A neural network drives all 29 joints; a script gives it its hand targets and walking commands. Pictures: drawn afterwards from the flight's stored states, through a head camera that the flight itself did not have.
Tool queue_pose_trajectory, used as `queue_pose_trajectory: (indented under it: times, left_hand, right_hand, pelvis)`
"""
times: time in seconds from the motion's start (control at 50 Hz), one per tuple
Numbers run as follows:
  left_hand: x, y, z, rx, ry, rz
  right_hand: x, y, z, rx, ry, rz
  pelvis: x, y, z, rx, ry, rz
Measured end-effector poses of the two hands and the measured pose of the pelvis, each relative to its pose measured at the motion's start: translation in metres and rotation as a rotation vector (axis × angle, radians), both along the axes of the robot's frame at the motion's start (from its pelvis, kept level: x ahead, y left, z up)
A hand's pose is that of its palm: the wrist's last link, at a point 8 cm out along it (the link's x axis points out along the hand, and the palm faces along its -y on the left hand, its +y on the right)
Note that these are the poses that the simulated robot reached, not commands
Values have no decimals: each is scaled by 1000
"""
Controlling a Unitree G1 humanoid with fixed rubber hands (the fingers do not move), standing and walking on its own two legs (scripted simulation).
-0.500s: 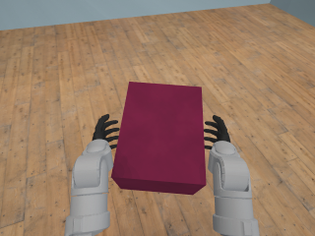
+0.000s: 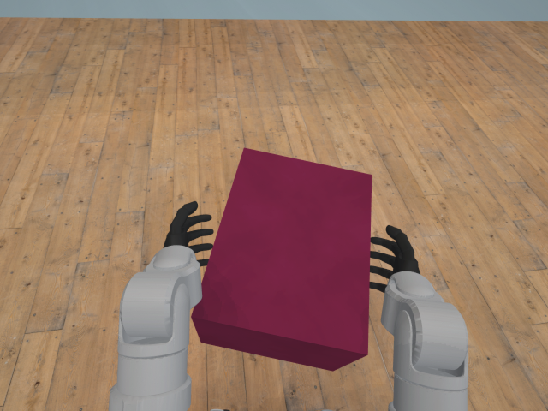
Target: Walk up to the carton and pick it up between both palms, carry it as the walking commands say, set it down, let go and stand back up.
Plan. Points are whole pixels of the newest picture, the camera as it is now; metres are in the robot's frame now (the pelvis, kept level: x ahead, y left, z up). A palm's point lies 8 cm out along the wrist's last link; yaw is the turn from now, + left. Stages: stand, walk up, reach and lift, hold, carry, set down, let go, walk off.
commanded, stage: carry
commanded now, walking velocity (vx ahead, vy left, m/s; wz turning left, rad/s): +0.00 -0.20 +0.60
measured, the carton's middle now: (287, 257) +0.35 -0.01 +0.01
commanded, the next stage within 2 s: none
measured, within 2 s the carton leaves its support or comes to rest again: neither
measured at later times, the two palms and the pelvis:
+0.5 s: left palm (200, 312) +0.22 +0.10 +0.10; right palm (427, 281) +0.27 -0.18 +0.09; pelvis -0.02 -0.11 -0.01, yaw +17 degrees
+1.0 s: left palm (245, 360) +0.17 +0.04 +0.11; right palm (453, 273) +0.28 -0.22 +0.10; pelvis -0.02 -0.21 -0.01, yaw +28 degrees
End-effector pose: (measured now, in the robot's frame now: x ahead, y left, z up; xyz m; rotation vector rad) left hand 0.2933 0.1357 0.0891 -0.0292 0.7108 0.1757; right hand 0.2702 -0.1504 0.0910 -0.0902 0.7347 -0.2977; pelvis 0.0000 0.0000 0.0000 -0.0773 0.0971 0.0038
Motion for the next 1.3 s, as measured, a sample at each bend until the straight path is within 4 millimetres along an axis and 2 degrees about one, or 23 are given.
queue_pose_trajectory:
  times: [0.08, 0.22, 0.28, 0.36, 0.42, 0.5, 0.58, 0.64, 0.7, 0.8, 0.9, 1.02, 1.08, 1.18, 1.3]
  left_hand:
    - [-12, -13, 10, 15, -34, 24]
    - [-32, -60, 22, 70, -82, 35]
    - [-42, -67, 29, 91, -66, 59]
    - [-53, -64, 35, 119, -68, 129]
    - [-62, -56, 33, 116, -68, 188]
    - [-76, -40, 15, 72, -42, 271]
    - [-91, -25, -13, 3, -18, 334]
    - [-105, -23, -27, -30, 43, 363]
    - [-115, -25, -27, -39, 76, 390]
    - [-124, -34, -15, -32, 22, 434]
    - [-125, -58, 2, -8, -60, 460]
    - [-126, -100, 25, 106, -101, 491]
    - [-132, -115, 31, 123, -65, 505]
    - [-150, -122, 32, 134, -33, 592]
    - [-183, -111, 9, 75, -9, 724]
  right_hand:
    - [-6, -14, 4, 24, -32, 24]
    - [-20, -60, 0, 75, -79, 37]
    - [-23, -67, 0, 82, -57, 75]
    - [-15, -63, 3, 90, -56, 148]
    - [-6, -53, 4, 84, -58, 203]
    - [3, -34, 0, 45, -32, 281]
    - [5, -16, -10, -18, -6, 343]
    - [2, -12, -16, -42, 56, 377]
    - [-2, -11, -18, -43, 90, 404]
    - [1, -17, -6, -21, 36, 443]
    - [7, -39, 9, 12, -48, 466]
    - [15, -76, 2, 106, -88, 503]
    - [13, -88, -1, 116, -51, 529]
    - [16, -82, 2, 95, -22, 617]
    - [16, -51, -2, 40, -5, 739]
  pelvis:
    - [-9, -18, -1, 12, -3, 21]
    - [-20, -64, -10, 67, -25, 48]
    - [-20, -79, -5, 79, -44, 99]
    - [-18, -94, -4, 83, -47, 167]
    - [-18, -102, -6, 67, -26, 227]
    - [-20, -110, -10, 46, -6, 296]
    - [-23, -115, -19, 30, -3, 343]
    - [-28, -121, -12, 24, -7, 359]
    - [-34, -128, -3, 9, 4, 391]
    - [-38, -147, 4, 2, 11, 432]
    - [-34, -175, 0, 31, 6, 450]
    - [-22, -214, -12, 75, -1, 487]
    - [-15, -228, -7, 90, -24, 539]
    - [-9, -248, -4, 114, -34, 619]
    - [-8, -263, -9, 68, 2, 744]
